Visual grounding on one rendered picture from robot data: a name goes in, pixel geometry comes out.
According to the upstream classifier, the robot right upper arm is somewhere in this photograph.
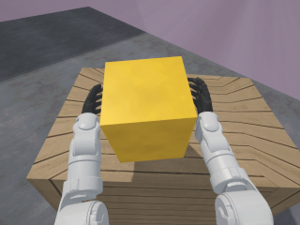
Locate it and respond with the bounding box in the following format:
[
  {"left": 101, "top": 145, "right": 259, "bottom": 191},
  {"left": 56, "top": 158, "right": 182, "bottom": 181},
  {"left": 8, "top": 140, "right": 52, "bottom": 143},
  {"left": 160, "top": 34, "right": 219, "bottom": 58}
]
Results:
[{"left": 215, "top": 189, "right": 274, "bottom": 225}]

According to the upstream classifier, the robot left forearm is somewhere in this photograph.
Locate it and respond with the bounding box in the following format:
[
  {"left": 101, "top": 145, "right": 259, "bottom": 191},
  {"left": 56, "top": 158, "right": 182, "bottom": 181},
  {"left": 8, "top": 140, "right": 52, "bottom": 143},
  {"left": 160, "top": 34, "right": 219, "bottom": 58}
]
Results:
[{"left": 54, "top": 112, "right": 103, "bottom": 225}]

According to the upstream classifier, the robot left hand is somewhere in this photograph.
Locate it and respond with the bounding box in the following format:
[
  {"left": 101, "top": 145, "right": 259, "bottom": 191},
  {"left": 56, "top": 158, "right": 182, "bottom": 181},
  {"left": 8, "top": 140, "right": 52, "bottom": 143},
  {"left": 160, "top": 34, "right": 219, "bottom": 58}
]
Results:
[{"left": 81, "top": 83, "right": 103, "bottom": 115}]

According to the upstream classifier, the pedestal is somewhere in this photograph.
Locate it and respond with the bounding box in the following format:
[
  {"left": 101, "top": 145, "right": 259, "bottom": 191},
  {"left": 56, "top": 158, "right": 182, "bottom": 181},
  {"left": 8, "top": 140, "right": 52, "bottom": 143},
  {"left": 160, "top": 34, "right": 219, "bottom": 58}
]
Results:
[{"left": 26, "top": 67, "right": 300, "bottom": 225}]

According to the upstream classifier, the robot right hand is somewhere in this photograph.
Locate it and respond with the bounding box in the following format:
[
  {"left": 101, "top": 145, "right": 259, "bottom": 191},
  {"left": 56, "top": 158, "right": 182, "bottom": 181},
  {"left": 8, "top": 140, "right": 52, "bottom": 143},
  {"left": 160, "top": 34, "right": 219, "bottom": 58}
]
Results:
[{"left": 187, "top": 77, "right": 213, "bottom": 115}]

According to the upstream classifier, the carton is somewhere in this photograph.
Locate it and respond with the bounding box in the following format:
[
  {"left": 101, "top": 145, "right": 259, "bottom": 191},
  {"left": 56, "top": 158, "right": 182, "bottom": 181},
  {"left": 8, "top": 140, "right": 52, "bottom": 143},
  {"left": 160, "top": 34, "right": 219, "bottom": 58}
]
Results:
[{"left": 99, "top": 56, "right": 198, "bottom": 163}]

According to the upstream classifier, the robot left upper arm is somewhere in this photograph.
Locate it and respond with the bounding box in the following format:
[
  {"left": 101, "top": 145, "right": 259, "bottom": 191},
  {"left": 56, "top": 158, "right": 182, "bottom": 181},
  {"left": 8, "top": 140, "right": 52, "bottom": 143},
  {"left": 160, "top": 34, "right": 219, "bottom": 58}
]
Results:
[{"left": 54, "top": 200, "right": 110, "bottom": 225}]

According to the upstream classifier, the robot right forearm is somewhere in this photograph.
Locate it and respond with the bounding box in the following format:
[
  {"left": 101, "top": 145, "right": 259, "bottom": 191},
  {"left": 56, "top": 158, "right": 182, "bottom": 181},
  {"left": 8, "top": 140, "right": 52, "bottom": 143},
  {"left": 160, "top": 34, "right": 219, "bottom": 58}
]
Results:
[{"left": 194, "top": 112, "right": 274, "bottom": 224}]

